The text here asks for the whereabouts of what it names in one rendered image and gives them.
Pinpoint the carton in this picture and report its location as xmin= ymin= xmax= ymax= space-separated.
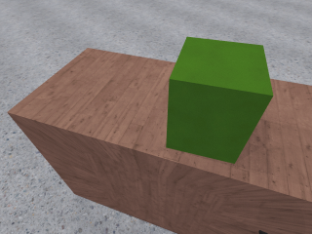
xmin=166 ymin=36 xmax=274 ymax=164

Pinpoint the pedestal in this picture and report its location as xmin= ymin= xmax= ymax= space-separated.
xmin=7 ymin=48 xmax=312 ymax=234

